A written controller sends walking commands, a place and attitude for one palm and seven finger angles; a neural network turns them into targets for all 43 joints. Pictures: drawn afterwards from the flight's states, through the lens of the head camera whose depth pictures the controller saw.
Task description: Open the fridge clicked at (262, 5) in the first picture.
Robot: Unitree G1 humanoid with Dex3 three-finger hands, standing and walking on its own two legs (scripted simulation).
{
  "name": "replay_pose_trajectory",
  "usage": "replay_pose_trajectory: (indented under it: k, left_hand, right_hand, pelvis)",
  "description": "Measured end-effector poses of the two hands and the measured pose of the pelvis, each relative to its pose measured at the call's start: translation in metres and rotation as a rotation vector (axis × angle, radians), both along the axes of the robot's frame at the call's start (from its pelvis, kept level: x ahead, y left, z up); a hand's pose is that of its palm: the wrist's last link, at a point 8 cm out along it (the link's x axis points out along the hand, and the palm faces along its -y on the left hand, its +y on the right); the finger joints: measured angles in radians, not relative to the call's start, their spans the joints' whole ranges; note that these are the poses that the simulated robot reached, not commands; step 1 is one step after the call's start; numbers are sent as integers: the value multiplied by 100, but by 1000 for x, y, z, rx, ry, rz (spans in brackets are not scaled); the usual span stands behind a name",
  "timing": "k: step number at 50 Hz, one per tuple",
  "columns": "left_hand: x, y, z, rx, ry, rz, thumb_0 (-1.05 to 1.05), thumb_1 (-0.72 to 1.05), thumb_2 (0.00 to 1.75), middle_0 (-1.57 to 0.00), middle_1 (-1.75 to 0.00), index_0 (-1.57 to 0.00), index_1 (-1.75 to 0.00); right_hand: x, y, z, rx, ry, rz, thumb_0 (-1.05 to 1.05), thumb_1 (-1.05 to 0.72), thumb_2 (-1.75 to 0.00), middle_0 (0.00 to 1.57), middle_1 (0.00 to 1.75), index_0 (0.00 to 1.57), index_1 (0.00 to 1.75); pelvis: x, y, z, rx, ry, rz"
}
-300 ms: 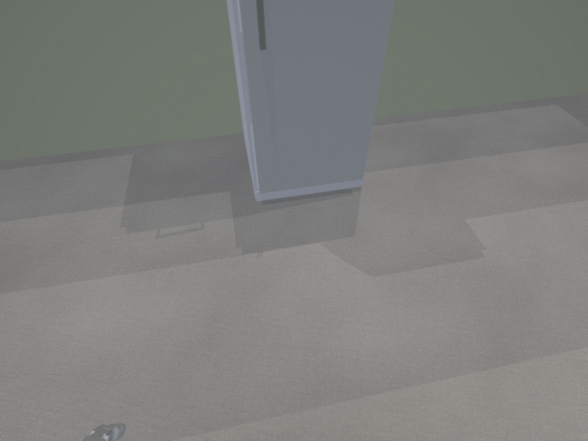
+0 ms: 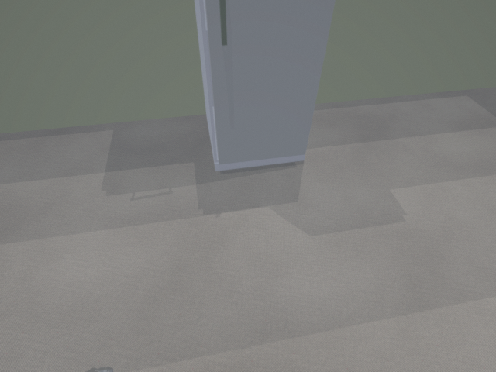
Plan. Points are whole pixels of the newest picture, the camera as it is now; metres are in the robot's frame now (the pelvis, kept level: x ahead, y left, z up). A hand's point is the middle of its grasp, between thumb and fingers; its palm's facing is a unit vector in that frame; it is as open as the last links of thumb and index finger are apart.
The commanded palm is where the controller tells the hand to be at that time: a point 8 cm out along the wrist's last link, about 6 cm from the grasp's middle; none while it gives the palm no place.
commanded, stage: stand and wait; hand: left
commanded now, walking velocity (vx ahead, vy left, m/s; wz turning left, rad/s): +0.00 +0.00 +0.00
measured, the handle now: out of the picture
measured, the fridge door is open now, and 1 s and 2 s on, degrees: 0 0 0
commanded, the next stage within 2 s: look at it before walking up in 0.52 s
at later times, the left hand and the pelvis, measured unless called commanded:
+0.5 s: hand out of the picture +0.06 +0.25 -0.15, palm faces -0.03 -0.94 -0.34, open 7.4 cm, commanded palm none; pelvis -0.01 +0.00 +0.00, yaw +0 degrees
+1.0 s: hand out of the picture +0.07 +0.25 -0.15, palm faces -0.03 -0.94 -0.33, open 7.4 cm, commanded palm none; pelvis +0.00 +0.01 +0.01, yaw +0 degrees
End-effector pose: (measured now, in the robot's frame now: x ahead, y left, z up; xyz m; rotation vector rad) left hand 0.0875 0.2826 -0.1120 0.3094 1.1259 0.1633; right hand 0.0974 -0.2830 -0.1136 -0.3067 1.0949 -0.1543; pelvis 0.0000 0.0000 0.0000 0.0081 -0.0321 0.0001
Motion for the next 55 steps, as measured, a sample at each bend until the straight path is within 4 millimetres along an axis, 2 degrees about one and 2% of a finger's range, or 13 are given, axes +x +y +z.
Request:
replay_pose_trajectory:
  k: [10, 18, 38, 55]
  left_hand:
    - [-29, 9, -3, 14, 79, 28, 0, 90, 90, -21, -30, -20, -30]
    - [-35, 14, -3, 20, 98, 36, 0, 91, 90, -21, -30, -20, -30]
    - [-23, 14, -1, 12, 70, 22, 0, 91, 90, -21, -30, -20, -30]
    - [-28, 16, -3, 12, 101, 26, 0, 91, 90, -21, -30, -20, -30]
  right_hand:
    - [-29, -7, -4, -13, 87, -27, 0, -90, -90, 20, 30, 20, 30]
    - [-43, -8, -4, -17, 120, -43, 0, -90, -90, 20, 30, 20, 30]
    - [-33, -2, -1, -9, 94, -41, 0, -90, -90, 20, 30, 20, 30]
    - [-31, -3, 0, -16, 113, -40, 0, -90, -90, 20, 30, 20, 30]
  pelvis:
    - [-5, 0, 2, -3, 2, 0]
    - [-6, 2, 3, -4, -1, -1]
    - [-5, 5, 5, -4, -2, -4]
    - [-2, 6, 6, -5, 3, -4]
